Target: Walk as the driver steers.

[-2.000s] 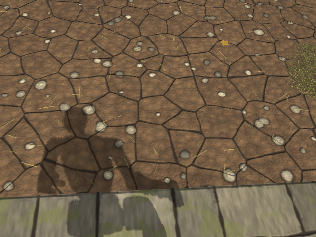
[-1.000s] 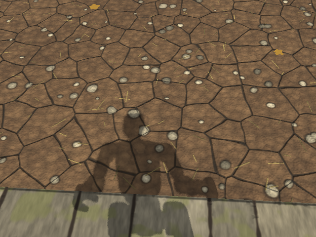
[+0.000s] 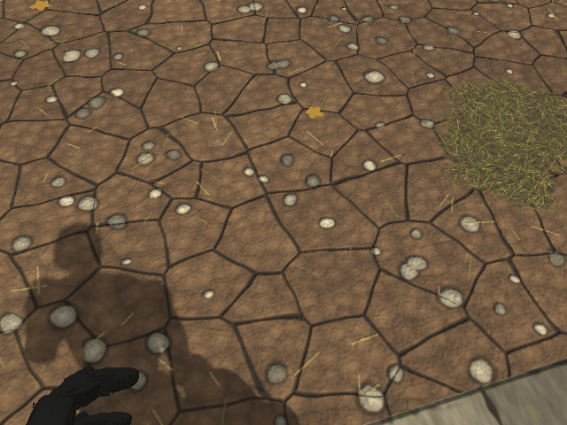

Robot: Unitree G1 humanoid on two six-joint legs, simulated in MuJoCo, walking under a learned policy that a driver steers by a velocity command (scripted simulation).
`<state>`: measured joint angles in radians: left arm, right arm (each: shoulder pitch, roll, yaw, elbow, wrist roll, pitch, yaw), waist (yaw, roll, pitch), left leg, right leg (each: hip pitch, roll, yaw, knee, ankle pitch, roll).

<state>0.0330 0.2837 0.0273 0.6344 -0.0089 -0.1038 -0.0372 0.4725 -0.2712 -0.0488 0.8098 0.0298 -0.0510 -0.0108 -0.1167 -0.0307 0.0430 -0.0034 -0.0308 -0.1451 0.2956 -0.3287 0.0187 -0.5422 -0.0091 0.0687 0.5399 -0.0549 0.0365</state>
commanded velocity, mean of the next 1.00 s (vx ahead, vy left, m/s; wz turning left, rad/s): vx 0.49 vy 0.00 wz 0.38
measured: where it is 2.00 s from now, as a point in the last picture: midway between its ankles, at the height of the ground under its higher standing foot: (167, 204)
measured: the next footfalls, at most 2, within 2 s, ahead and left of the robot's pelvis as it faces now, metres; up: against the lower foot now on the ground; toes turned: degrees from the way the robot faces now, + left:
right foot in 0.06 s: +0.20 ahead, -0.13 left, +0.00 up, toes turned +5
left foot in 0.56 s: +0.44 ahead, +0.18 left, +0.00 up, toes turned +23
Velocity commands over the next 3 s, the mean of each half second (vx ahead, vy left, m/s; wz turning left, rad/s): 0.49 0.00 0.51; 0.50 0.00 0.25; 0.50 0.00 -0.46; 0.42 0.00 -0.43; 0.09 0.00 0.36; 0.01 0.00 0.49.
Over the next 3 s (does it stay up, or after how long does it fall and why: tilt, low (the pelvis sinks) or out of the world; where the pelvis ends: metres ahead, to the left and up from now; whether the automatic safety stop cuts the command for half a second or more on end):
stays up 1.17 0.22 0.00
